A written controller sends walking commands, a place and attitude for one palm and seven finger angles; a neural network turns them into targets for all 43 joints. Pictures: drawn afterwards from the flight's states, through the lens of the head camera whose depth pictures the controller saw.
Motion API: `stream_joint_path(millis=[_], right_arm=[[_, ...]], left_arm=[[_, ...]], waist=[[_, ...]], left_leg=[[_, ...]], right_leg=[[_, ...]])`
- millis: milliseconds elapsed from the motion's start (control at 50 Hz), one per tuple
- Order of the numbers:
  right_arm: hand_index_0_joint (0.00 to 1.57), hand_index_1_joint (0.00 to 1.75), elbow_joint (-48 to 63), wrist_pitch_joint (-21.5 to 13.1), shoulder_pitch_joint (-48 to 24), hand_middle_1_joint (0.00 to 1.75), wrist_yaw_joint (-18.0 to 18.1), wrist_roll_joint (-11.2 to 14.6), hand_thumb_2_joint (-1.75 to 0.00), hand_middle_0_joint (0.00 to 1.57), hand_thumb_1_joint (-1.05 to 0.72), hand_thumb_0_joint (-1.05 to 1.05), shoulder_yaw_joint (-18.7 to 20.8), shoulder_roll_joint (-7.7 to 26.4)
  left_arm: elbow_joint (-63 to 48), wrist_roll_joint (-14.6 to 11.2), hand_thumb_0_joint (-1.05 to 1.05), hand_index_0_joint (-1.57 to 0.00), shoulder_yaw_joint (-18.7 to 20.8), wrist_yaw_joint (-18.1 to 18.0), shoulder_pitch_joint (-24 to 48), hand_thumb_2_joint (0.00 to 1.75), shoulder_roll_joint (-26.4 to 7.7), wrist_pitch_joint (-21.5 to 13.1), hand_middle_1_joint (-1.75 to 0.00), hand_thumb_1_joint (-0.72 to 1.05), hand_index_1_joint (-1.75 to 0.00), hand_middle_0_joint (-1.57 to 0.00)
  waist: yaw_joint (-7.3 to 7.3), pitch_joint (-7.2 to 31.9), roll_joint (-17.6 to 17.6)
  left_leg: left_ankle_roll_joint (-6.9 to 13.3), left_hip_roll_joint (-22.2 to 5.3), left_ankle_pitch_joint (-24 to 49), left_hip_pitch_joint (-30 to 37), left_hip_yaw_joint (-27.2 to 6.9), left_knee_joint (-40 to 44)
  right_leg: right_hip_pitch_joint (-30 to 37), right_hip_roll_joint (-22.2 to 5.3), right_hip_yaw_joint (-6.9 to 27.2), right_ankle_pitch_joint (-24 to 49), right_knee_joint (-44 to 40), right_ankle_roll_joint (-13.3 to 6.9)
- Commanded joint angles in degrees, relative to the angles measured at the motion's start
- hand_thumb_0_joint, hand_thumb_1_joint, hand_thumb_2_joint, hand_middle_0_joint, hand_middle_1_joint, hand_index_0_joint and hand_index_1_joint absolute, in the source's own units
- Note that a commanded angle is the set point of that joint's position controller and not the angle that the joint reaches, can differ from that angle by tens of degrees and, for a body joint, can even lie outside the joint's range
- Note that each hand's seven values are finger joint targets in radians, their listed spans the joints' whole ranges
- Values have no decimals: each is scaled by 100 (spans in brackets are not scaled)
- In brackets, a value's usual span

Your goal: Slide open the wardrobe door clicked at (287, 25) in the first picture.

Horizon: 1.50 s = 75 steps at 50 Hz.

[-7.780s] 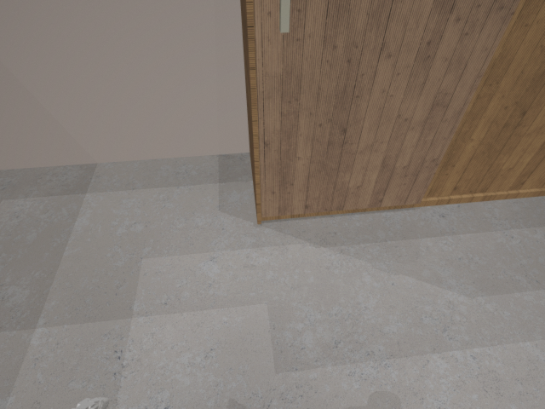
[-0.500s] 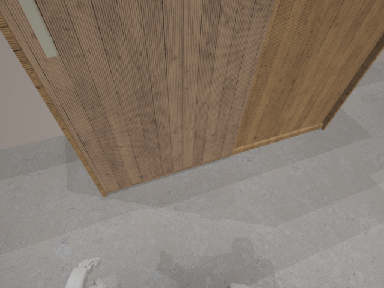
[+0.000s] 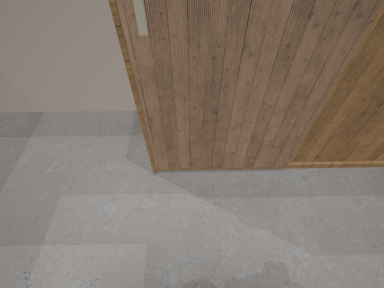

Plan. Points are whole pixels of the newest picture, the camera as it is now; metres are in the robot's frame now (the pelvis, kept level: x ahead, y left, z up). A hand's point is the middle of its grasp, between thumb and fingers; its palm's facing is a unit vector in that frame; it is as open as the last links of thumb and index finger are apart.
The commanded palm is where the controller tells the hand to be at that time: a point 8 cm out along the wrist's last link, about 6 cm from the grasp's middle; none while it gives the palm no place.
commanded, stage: take the last steps up to it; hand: left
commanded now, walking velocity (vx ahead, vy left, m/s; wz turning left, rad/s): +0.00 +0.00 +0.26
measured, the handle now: out of the picture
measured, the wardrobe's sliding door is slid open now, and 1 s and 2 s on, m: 0.00 0.00 0.00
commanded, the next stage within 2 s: come to a stop and stand still in 1.06 s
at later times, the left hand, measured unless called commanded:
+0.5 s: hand out of the picture +0.07 +0.19 -0.16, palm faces +0.14 -0.97 -0.21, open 7.3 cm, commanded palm none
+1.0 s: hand out of the picture +0.12 +0.22 -0.18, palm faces +0.15 -0.98 -0.14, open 7.3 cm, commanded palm none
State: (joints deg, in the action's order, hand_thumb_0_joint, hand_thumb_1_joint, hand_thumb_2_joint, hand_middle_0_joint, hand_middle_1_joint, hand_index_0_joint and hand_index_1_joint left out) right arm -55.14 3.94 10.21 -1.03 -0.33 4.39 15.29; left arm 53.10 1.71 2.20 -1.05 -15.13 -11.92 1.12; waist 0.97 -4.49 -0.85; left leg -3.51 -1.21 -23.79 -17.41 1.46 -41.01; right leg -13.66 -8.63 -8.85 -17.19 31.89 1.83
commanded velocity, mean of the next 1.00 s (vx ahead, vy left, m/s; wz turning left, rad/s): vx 0.26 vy -0.02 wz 0.04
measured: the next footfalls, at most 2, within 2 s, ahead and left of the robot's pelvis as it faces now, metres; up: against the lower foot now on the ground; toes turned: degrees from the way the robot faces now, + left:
left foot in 0.04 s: +0.02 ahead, +0.14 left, +0.00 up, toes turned +4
right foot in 0.42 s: +0.10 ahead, -0.09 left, +0.00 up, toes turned -3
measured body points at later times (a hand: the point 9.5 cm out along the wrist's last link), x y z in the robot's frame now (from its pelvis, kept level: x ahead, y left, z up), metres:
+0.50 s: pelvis +0.05 +0.00 +0.00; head +0.04 -0.02 +0.44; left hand +0.07 +0.24 -0.14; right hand +0.07 -0.24 -0.17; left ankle -0.02 +0.13 -0.70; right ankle +0.06 -0.09 -0.74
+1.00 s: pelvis +0.20 +0.07 -0.01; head +0.22 +0.08 +0.44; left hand +0.12 +0.28 -0.17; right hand +0.30 -0.15 -0.15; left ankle +0.24 +0.18 -0.74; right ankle +0.12 -0.05 -0.66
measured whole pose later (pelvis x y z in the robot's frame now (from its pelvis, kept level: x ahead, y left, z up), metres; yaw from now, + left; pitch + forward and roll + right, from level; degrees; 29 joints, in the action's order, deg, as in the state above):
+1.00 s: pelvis +0.20 +0.07 -0.01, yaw +4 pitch -1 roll +0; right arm -58.4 -4.0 10.1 0.8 -0.9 3.3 7.8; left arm 66.1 1.2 2.5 -0.4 -22.3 -7.9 -0.6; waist 1.1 -2.7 -1.9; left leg 1.8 -3.5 -13.4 -18.4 9.8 -32.9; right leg -19.8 -4.4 -4.3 -26.1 64.3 -0.9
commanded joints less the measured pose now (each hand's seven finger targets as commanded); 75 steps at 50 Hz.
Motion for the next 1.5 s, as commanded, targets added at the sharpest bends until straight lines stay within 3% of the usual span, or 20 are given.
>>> stream_joint_path(millis=[0, 20, 40, 120, 300, 360, 380, 420, 440, 500, 560, 760, 820, 860, 900, 980, 1200, 1240, 1320, 1480], right_arm=[[20, 30, 314, -340, 372, 30, 52, -27, -90, 20, -90, 0, 42, 625], [20, 30, 341, -364, 459, 30, 71, -73, -90, 20, -90, 0, 158, 1161], [20, 30, 250, -317, 603, 30, 107, -68, -90, 20, -90, 0, 156, 1231], [20, 30, 222, -400, 81, 30, 226, -118, -90, 20, -90, 0, -34, 673], [20, 30, -144, -543, 637, 30, 217, -119, -90, 20, -90, 0, 14, 506], [20, 30, -190, -541, 484, 30, 221, -104, -90, 20, -90, 0, -15, 438], [20, 30, -212, -556, 470, 30, 218, -81, -90, 20, -90, 0, -42, 308], [20, 30, 90, -605, 239, 30, 151, -26, -90, 20, -90, 0, -157, -213], [20, 30, 176, -562, -53, 30, 117, -92, -90, 20, -90, 0, -73, 186], [20, 30, -68, -508, 93, 30, 11, -120, -90, 20, -90, 0, 6, 28], [20, 30, -281, -454, 536, 30, -15, -136, -90, 20, -90, 0, -35, -256], [20, 30, -22, -642, -272, 30, -82, -69, -90, 20, -90, 0, -110, -496], [20, 30, -375, -743, 791, 30, 13, -105, -90, 20, -90, 0, -47, -248], [20, 30, -731, -777, 2147, 30, 164, -162, -90, 20, -90, 0, 173, 839], [20, 30, -661, -697, 1750, 30, 242, -96, -90, 20, -90, 0, 130, 719], [20, 30, -404, -793, 736, 30, 246, -122, -90, 20, -90, 0, -81, -117], [20, 30, -449, -636, 548, 30, 238, -99, -90, 20, -90, 0, -107, -73], [20, 30, -509, -608, 972, 30, 204, -10, -90, 20, -90, 0, -223, -505], [20, 30, -642, -339, 1038, 30, 307, 23, -90, 20, -90, 0, -145, -355], [20, 30, -261, -154, 698, 30, 252, -8, -90, 20, -90, 0, -30, -370]], left_arm=[[-232, -103, 0, -20, 297, -56, -134, 90, -1047, -43, -30, 90, -30, -20], [-387, -115, 0, -20, 214, -26, -247, 90, -645, -12, -30, 90, -30, -20], [-400, -72, 0, -20, 133, -70, 101, 90, -624, 38, -30, 90, -30, -20], [-28, -44, 0, -20, 140, 86, 156, 90, -580, 16, -30, 90, -30, -20], [76, -22, 0, -20, 31, 217, 321, 90, -291, -188, -30, 90, -30, -20], [333, -15, 0, -20, 67, 215, -311, 90, -235, -249, -30, 90, -30, -20], [486, 2, 0, -20, 105, 191, -697, 90, -328, -292, -30, 90, -30, -20], [684, 36, 0, -20, 311, 95, -1597, 90, -1177, -360, -30, 90, -30, -20], [730, -54, 0, -20, 312, 57, -1804, 90, -1147, -401, -30, 90, -30, -20], [556, -25, 0, -20, 184, -10, -764, 90, -527, -435, -30, 90, -30, -20], [603, -34, 0, -20, 99, -11, -737, 90, -295, -524, -30, 90, -30, -20], [1126, -15, 0, -20, 129, -27, -1299, 90, -367, -549, -30, 90, -30, -20], [1128, -46, 0, -20, 148, -39, -1138, 90, -305, -483, -30, 90, -30, -20], [993, -135, 0, -20, 56, 23, -1504, 90, 189, -452, -30, 90, -30, -20], [765, -95, 0, -20, 45, 16, -868, 90, 116, -415, -30, 90, -30, -20], [821, -2, 0, -20, 97, 136, -759, 90, 283, -277, -30, 90, -30, -20], [597, -24, 0, -20, 50, 58, -597, 90, 64, -278, -30, 90, -30, -20], [672, -49, 0, -20, 73, -39, -556, 90, -622, -382, -30, 90, -30, -20], [616, -75, 0, -20, 129, -150, -90, 90, -679, -285, -30, 90, -30, -20], [215, 21, 0, -20, 338, -202, 464, 90, -813, -29, -30, 90, -30, -20]], waist=[[-215, 1114, -279], [-246, 1080, 1431], [-430, 963, 1469], [-202, 327, 1172], [-312, 41, 942], [35, 55, 676], [213, 79, 317], [642, 63, -1870], [735, -102, -1743], [125, -590, -323], [-71, -241, -606], [141, -249, -764], [-401, 161, -256], [-678, 1257, 1940], [-613, 961, 1340], [-124, 60, 705], [205, 225, 189], [-40, 581, -979], [-56, 716, -1103], [-16, 797, -873]], left_leg=[[313, -452, 2154, 1719, -277, 2083], [979, -1908, 4297, 2340, -1850, 1930], [1448, -2209, 4447, 1653, -1781, 2072], [1305, -1412, 1956, 1066, -1415, 2492], [1346, -1255, 608, 1026, -1486, 2778], [1121, -1056, 245, 349, -1219, 2273], [934, -772, 0, -130, -998, 1718], [477, 256, -1043, -2127, 180, -921], [541, -35, -848, -2225, -305, -1783], [433, -488, 402, -2055, -284, -2353], [262, -512, 1014, -1612, 31, -1930], [337, -399, 1095, -1087, 538, 244], [416, -168, 1459, 849, 661, 1197], [1208, -2303, 1971, 2921, -2156, 2099], [1546, -2540, 951, 2048, -2405, 2649], [1211, -1755, 949, 119, -778, 3033], [761, -1056, 1961, 121, 167, 1647], [219, -326, 213, -267, 541, 1077], [131, -235, -688, -183, 183, -105], [90, -30, -348, -270, -36, -663]], right_leg=[[-206, -468, 297, 1966, 719, -122], [-1639, 132, 30, -883, 1674, 252], [-1433, 191, 395, -1950, 2360, 211], [-1619, 262, 601, -1007, 2859, 157], [-1052, 445, 347, -690, 883, 85], [187, 630, 160, 41, -170, 54], [881, 531, 341, 194, -648, 8], [2029, -1490, 3243, -1523, -2144, -840], [1361, -1698, 3912, -2404, -2665, -1074], [298, -1304, 2560, -1861, -2616, -997], [282, -747, 1270, -287, -2439, -794], [886, -746, 818, 1460, -1839, -901], [272, -385, 451, 1793, -403, -651], [-1524, 748, -88, -1461, 2633, -177], [-2121, 455, 634, -1458, 4015, -339], [-1443, 104, 677, -421, 3247, -233], [366, 418, 367, 1208, -686, -31], [1018, -945, 1706, 3821, -990, -527], [937, -1191, 1628, 5902, -731, -1257], [475, -1132, 1323, 4171, -872, -1307]])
